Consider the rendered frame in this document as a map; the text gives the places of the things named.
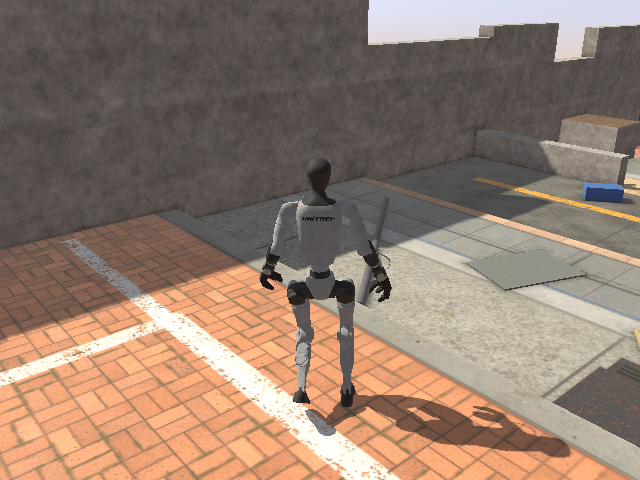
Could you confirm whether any robot right forearm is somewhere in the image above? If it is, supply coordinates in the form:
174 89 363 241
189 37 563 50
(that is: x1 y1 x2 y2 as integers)
363 240 387 282

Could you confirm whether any humanoid robot head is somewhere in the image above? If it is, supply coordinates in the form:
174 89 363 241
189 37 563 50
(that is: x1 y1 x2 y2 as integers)
302 158 336 206

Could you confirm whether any left robot hand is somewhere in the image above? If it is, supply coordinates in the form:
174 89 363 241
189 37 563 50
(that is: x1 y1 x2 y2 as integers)
259 271 283 290

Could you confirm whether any right robot hand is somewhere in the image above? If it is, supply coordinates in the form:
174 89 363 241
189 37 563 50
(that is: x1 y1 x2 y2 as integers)
369 276 392 302

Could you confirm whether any robot left forearm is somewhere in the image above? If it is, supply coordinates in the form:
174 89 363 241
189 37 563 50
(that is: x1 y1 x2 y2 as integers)
262 240 280 275

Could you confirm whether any robot right upper arm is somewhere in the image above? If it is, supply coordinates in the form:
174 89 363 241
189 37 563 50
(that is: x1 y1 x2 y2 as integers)
340 201 373 256

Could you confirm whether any robot right thigh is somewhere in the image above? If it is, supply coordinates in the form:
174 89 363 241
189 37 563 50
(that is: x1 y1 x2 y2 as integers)
334 278 355 345

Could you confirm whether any robot left upper arm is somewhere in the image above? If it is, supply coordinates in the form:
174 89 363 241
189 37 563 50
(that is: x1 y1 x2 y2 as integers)
269 201 298 256

